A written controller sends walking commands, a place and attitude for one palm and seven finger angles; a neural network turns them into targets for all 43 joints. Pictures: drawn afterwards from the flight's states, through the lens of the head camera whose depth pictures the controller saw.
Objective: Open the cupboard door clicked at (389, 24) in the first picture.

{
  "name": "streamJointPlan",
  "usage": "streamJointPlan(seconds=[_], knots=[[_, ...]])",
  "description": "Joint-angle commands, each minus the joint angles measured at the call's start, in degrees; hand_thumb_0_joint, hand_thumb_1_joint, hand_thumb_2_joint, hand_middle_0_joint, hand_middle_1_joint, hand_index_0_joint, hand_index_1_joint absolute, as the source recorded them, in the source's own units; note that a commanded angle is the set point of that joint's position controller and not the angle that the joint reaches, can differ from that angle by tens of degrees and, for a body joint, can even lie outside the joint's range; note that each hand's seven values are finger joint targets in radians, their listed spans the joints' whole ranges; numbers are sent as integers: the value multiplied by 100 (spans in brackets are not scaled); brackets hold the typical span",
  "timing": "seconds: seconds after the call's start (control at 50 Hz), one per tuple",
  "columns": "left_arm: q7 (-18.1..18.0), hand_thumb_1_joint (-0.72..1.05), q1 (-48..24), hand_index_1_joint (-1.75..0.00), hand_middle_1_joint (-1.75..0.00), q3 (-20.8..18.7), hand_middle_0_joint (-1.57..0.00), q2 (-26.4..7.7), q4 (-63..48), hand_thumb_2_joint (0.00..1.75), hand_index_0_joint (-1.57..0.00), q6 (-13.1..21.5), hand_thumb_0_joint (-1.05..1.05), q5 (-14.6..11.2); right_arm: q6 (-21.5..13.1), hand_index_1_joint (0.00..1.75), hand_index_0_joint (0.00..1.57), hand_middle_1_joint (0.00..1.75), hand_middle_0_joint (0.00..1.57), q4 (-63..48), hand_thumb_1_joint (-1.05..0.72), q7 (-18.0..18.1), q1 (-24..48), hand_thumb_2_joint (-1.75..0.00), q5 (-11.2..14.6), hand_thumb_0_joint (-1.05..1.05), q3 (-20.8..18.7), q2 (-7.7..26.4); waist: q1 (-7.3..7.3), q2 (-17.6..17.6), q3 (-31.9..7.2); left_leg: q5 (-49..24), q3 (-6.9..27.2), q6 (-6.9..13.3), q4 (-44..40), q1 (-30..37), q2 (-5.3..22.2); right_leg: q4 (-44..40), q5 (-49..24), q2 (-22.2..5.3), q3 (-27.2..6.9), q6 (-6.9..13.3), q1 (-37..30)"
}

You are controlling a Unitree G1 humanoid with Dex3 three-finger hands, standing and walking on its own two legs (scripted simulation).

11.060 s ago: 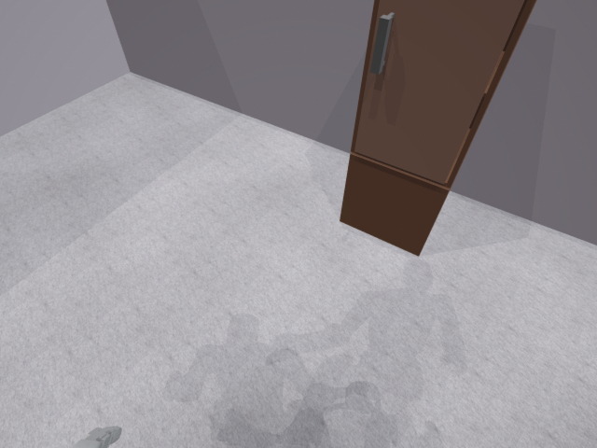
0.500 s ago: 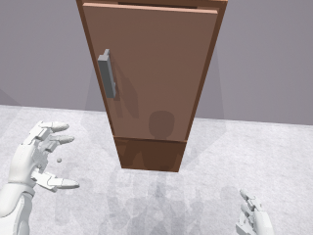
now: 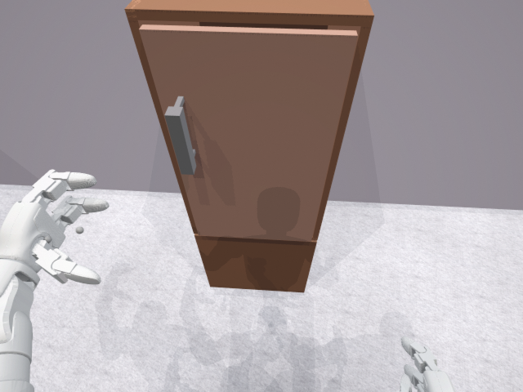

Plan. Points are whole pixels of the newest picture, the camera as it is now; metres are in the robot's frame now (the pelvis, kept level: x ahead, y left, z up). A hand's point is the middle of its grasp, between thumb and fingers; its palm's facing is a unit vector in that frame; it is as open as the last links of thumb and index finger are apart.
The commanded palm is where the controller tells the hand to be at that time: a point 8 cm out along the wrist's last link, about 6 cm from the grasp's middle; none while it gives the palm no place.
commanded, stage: raise the hand with hooked fingers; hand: left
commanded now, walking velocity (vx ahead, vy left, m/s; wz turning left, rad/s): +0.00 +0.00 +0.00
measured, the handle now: (184, 136) +0.55 +0.19 +0.07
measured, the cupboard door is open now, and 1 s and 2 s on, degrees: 0 0 0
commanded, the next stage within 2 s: move the hooked fingers beside the handle in 0.38 s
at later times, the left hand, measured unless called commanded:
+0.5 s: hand (88, 238) +0.29 +0.27 +0.10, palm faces +0.05 -1.00 -0.03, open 14.0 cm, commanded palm +0.26 +0.31 +0.10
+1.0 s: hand (119, 200) +0.37 +0.25 +0.09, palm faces +0.03 -1.00 -0.02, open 14.0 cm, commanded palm +0.34 +0.30 +0.09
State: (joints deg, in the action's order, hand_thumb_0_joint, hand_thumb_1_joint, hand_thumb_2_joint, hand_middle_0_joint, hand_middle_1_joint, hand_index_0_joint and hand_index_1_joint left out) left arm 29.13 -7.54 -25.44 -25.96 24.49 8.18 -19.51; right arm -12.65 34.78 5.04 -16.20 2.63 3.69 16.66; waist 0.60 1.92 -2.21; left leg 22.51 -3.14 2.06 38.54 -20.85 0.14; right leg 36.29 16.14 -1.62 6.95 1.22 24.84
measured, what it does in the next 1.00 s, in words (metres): stands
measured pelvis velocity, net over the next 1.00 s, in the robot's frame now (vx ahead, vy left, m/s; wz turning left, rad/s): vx -0.01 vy -0.01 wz -0.02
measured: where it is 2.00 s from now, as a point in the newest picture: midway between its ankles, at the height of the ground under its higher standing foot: outside the picture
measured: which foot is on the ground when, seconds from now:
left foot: down 0.00-1.00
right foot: down 0.00-1.00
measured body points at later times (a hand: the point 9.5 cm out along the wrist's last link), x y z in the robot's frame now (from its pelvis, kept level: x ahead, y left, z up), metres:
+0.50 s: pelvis -0.01 -0.01 +0.00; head +0.02 -0.02 +0.45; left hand +0.28 +0.32 +0.11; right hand +0.15 -0.25 -0.08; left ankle -0.03 +0.09 -0.72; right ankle +0.03 -0.11 -0.72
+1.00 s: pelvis -0.01 -0.01 +0.00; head +0.04 -0.01 +0.44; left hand +0.36 +0.30 +0.10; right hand +0.10 -0.27 -0.10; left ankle -0.03 +0.09 -0.72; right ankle +0.03 -0.11 -0.72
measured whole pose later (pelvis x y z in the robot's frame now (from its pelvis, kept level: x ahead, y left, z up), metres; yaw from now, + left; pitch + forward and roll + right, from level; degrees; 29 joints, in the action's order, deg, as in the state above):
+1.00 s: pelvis -0.01 -0.01 +0.00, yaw -1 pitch +8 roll +0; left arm 26.1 -22.3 -25.7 -27.1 41.0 12.2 -15.1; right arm -9.5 35.0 4.6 -18.3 2.2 3.2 17.0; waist -2.0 0.8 -2.0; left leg 22.3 -4.0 1.4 40.0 -25.4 0.8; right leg 38.4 16.0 -0.9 6.0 2.1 30.1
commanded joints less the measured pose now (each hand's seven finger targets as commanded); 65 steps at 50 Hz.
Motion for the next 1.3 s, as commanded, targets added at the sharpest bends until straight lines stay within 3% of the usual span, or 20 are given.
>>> streamJointPlan(seconds=[0.0, 0.06, 0.12, 0.2, 0.28, 0.34, 0.46, 0.56, 0.66, 0.74, 0.84, 0.88, 0.92, 0.94, 1.02, 1.08, 1.12, 1.16, 1.22, 1.28], knots=[[14, -50, -912, -120, -120, -518, -30, -1360, -1241, 30, -30, 355, 0, -143, -309, 30, 20, 30, 20, -927, -90, 12, 321, -90, 14, 0, -393, 792, 117, 31, -1371, -2102, 498, -148, -598, 103, 8, -259, -1436, 143, -392, 83, -1091], [-156, -50, -981, -120, -120, -788, -30, -1534, -1336, 30, -30, 512, 0, -183, -278, 30, 20, 30, 20, -940, -90, -4, 314, -90, -16, 0, -392, 763, 140, -14, -1348, -1958, 435, -123, -606, 16, -11, -279, -1389, 150, -461, 87, -1183], [-323, -50, -1282, -120, -120, -708, -30, -1548, -1605, 30, -30, 666, 0, -83, -276, 30, 20, 30, 20, -921, -90, -3, 314, -90, -32, 0, -373, 740, 88, 434, -1278, -1803, 427, -136, -622, 99, -9, -287, -1194, 156, -489, 109, -1085], [-335, -50, -1193, -120, -120, -512, -30, -1361, -1593, 30, -30, 721, 0, 18, -311, 30, 20, 30, 20, -872, -90, 41, 277, -90, -20, 0, -393, 718, 32, 554, -1376, -1865, 413, -118, -646, 212, -2, -317, -1268, 142, -481, 90, -1098], [-184, -50, -1136, -120, -120, -362, -30, -1220, -1345, 30, -30, 597, 0, -46, -301, 30, 20, 30, 20, -839, -90, 83, 299, -90, 20, 0, -383, 737, -27, 272, -1109, -1640, 408, -93, -656, 87, -3, -389, -1157, 155, -477, 65, -1012], [-126, -50, -1150, -120, -120, -580, -30, -1391, -1152, 30, -30, 524, 0, -140, -291, 30, 20, 30, 20, -855, -90, 105, 341, -90, 19, 0, -372, 761, 20, 8, -1092, -1520, 411, -84, -653, -54, -21, -401, -1101, 142, -528, 61, -1110], [-119, -50, -1172, -120, -120, -452, -30, -1253, -1152, 30, -30, 536, 0, -134, -294, 30, 20, 30, 20, -874, -90, 82, 363, -90, 25, 0, -362, 727, 23, 58, -1162, -1560, 372, -84, -609, -71, -26, -369, -1179, 116, -557, 45, -1110], [-221, -50, -2183, -120, -120, -262, -30, -1309, -1017, 30, -30, 626, 0, 21, -281, 30, 20, 30, 20, -745, -90, 133, 295, -90, 27, 0, -356, 739, -159, 278, -1171, -1389, 407, -84, -562, -9, -30, -367, -959, 118, -582, 45, -873], [-275, -50, -2771, -120, -120, -254, -30, -1492, -484, 30, -30, 677, 0, 154, -225, 30, 20, 30, 20, -645, -90, 165, 201, -90, 28, 0, -349, 771, -230, 131, -1209, -1165, 434, -79, -539, -142, -31, -362, -720, 108, -615, 39, -813], [-274, -50, -2769, -120, -120, -245, -30, -1512, -287, 30, -30, 717, 0, 200, -166, 30, 20, 30, 20, -708, -90, 121, 130, -90, 7, 0, -343, 759, -111, 396, -1631, -1542, 411, -107, -490, -63, -39, -212, -1138, 104, -600, 76, -1006], [-313, -50, -2777, -120, -120, -415, -30, -1656, 390, 30, -30, 677, 0, 199, -50, 30, 20, 30, 20, -695, -90, 60, -30, -90, 5, 0, -370, 838, -124, -159, -1455, -1566, 377, -87, -462, -452, -14, -165, -1331, 114, -607, 39, -1012], [-324, -50, -2932, -120, -120, -443, -30, -1749, 571, 30, -30, 688, 0, 267, 26, 30, 20, 30, 20, -684, -90, 48, -96, -90, 9, 0, -381, 867, -146, -62, -1389, -1485, 359, -92, -470, -552, -19, -155, -1254, 102, -607, 44, -920], [-330, -50, -3172, -120, -120, -440, -30, -1818, 452, 30, -30, 757, 0, 295, 65, 30, 20, 30, 20, -724, -90, 24, -155, -90, -9, 0, -400, 870, -123, 104, -1624, -1633, 347, -89, -407, -457, -18, -83, -1404, 114, -645, 62, -1018], [-320, -50, -3311, -120, -120, -378, -30, -1793, 442, 30, -30, 784, 0, 325, 94, 30, 20, 30, 20, -719, -90, 23, -192, -90, -3, 0, -413, 855, -181, 216, -1742, -1661, 315, -85, -392, -414, -22, -83, -1454, 115, -664, 42, -1007], [-318, -50, -3743, -120, -120, -552, -30, -2129, 619, 30, -30, 987, 0, 369, 193, 30, 20, 30, 20, -624, -90, 28, -380, -90, -31, 0, -427, 913, -245, 47, -1893, -1700, 333, -58, -317, -505, -7, -29, -1546, 141, -705, 39, -1079], [-263, -50, -4089, -120, -120, -390, -30, -2000, 1018, 30, -30, 1053, 0, 403, 252, 30, 20, 30, 20, -541, -90, 38, -438, -90, -11, 0, -426, 900, -367, 154, -1747, -1474, 320, -51, -303, -569, -9, -66, -1342, 140, -712, 20, -836], [-216, -50, -4212, -120, -120, -289, -30, -1951, 1101, 30, -30, 1075, 0, 423, 288, 30, 20, 30, 20, -546, -90, 34, -506, -90, -19, 0, -446, 923, -376, 225, -1888, -1682, 343, -40, -260, -450, -9, -3, -1483, 168, -687, 48, -793], [-190, -50, -4203, -120, -120, -504, -30, -2241, 1352, 30, -30, 1067, 0, 461, 343, 30, 20, 30, 20, -492, -90, 33, -581, -90, -20, 0, -459, 952, -324, 318, -1974, -1710, 338, -58, -241, -533, -4, 7, -1531, 148, -696, 44, -834], [-162, -50, -4334, -120, -120, -448, -30, -2231, 1617, 30, -30, 1046, 0, 470, 430, 30, 20, 30, 20, -509, -90, 16, -658, -90, -24, 0, -459, 974, -362, 146, -1984, -1823, 341, -47, -198, -598, 4, 62, -1646, 167, -676, 45, -802], [-174, -50, -4545, -120, -120, -309, -30, -2120, 1761, 30, -30, 1090, 0, 528, 498, 30, 20, 30, 20, -508, -90, -14, -716, -90, -23, 0, -462, 957, -387, 339, -1961, -1928, 377, -78, -193, -513, 22, 85, -1617, 181, -612, 52, -566]])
